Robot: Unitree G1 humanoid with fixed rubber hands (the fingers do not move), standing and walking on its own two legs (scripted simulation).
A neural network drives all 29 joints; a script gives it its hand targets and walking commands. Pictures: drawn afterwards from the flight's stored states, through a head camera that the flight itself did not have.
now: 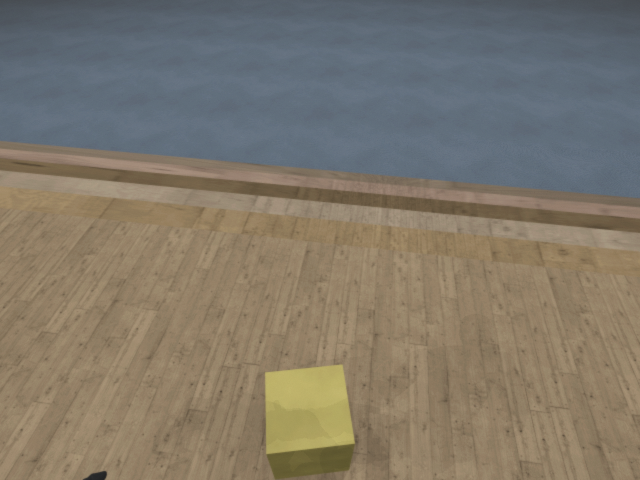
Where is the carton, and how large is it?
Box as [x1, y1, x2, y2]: [265, 364, 354, 478]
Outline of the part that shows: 342,364 265,372 266,454 275,478 348,469 354,445 354,440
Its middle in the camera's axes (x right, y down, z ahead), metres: -0.03 +0.50 +1.08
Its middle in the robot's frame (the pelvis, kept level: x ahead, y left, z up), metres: +0.42 +0.05 -0.66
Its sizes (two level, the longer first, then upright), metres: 0.210 0.200 0.250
